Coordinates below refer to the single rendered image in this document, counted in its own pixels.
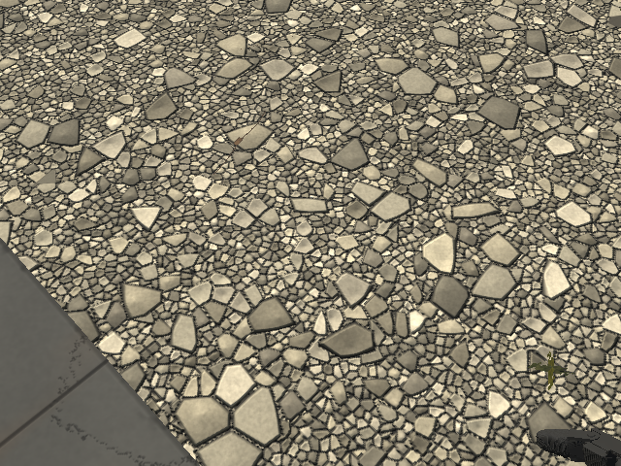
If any robot right hand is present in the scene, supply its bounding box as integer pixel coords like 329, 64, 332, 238
536, 428, 621, 466

